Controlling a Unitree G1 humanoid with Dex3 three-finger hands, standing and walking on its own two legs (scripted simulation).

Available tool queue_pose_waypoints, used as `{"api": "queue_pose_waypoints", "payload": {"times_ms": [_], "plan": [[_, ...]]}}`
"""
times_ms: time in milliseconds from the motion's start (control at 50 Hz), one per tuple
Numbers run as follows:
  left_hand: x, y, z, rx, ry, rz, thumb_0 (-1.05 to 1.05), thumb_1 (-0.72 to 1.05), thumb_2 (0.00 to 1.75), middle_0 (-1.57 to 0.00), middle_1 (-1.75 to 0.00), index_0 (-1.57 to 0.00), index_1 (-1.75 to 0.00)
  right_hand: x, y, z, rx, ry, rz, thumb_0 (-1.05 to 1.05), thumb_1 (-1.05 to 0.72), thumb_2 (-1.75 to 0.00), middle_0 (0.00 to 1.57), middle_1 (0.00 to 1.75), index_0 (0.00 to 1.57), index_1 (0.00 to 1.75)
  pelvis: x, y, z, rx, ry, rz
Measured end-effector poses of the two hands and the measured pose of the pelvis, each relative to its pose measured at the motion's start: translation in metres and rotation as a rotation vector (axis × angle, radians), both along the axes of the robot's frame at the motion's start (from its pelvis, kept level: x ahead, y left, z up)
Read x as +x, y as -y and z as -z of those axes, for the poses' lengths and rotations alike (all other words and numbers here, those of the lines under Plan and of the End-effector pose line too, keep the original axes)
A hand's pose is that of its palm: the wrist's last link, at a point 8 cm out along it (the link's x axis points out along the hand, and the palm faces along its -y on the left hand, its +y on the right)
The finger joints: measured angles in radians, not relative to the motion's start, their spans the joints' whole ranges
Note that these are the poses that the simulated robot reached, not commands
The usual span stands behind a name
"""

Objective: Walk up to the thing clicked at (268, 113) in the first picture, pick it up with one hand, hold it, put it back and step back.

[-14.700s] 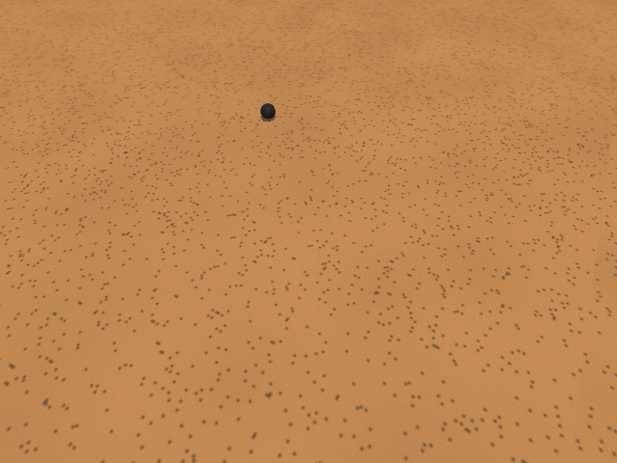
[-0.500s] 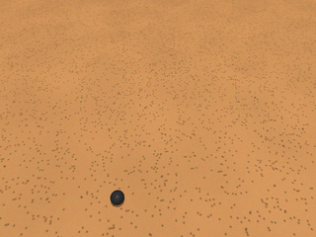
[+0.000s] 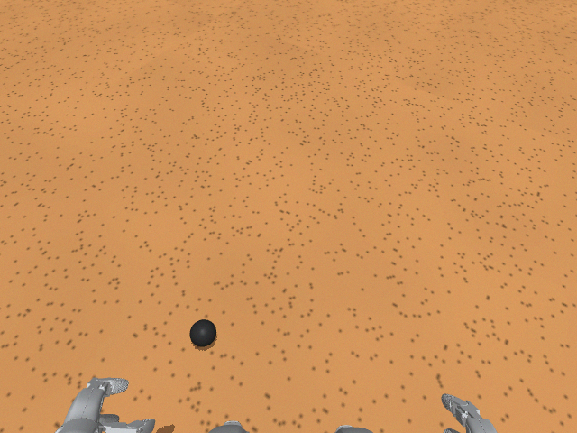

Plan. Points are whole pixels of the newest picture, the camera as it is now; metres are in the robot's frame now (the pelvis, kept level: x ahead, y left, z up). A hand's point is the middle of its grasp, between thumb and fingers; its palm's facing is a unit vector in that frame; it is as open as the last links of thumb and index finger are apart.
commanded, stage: rise first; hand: left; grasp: from above
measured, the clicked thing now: (203, 333) +0.46 +0.26 -0.71
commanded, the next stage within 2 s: none
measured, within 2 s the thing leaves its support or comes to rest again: neither
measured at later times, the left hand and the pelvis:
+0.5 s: hand out of the picture +0.14 +0.26 -0.20, palm faces -0.14 -0.88 -0.45, open 14.1 cm; pelvis +0.01 +0.01 -0.06, yaw +0 degrees
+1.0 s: hand (132, 429) +0.17 +0.29 -0.30, palm faces -0.35 -0.70 -0.62, open 14.2 cm; pelvis -0.03 +0.00 -0.16, yaw -1 degrees
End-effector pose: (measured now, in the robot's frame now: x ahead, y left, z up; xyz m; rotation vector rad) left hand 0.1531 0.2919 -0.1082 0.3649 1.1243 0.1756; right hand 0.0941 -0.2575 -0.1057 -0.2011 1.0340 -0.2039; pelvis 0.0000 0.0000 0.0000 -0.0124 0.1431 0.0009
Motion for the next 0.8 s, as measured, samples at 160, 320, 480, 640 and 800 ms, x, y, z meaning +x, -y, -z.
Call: {"api": "queue_pose_waypoints", "payload": {"times_ms": [160,320,480,640,800], "plan": [[-0.015,-0.004,0.025,0.030,-0.029,0.007,0.00,-0.39,0.97,-0.07,-1.06,-0.08,-1.04,0.028,-0.006,0.013,-0.022,0.104,-0.039,0.01,-0.91,-0.89,0.20,0.30,0.20,0.30,0.001,-0.005,0.026,-0.006,-0.067,0.001],[-0.016,-0.008,0.036,0.060,-0.009,0.051,0.00,-0.51,0.99,-0.07,-1.08,-0.07,-1.07,0.058,-0.014,0.023,-0.047,0.184,-0.076,0.01,-0.90,-0.89,0.20,0.30,0.20,0.30,0.003,-0.007,0.045,-0.018,-0.113,-0.004],[-0.013,-0.008,0.044,0.086,-0.025,0.094,0.00,-0.52,0.98,-0.07,-1.08,-0.07,-1.07,0.072,-0.020,0.030,-0.050,0.233,-0.099,0.01,-0.89,-0.89,0.20,0.30,0.20,0.30,0.007,-0.008,0.058,-0.026,-0.156,-0.003],[-0.013,-0.008,0.057,0.114,-0.016,0.123,0.00,-0.51,0.96,-0.06,-1.08,-0.07,-1.07,0.072,-0.021,0.047,-0.048,0.238,-0.107,0.01,-0.88,-0.89,0.20,0.30,0.20,0.30,0.003,-0.007,0.076,-0.031,-0.194,-0.001],[-0.020,-0.011,0.071,0.150,-0.016,0.168,0.00,-0.51,0.97,-0.07,-1.07,-0.06,-1.07,0.066,-0.019,0.067,-0.042,0.237,-0.118,0.01,-0.88,-0.89,0.20,0.30,0.20,0.30,-0.006,-0.006,0.094,-0.032,-0.226,-0.002]]}}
